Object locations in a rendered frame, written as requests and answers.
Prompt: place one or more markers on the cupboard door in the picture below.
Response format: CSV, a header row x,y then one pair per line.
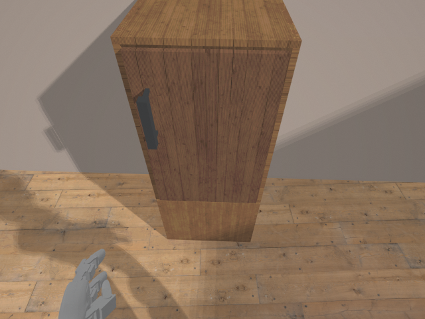
x,y
215,111

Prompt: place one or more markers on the robot left hand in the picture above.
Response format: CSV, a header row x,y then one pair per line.
x,y
80,298

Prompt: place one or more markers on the handle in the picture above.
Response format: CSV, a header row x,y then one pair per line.
x,y
146,117

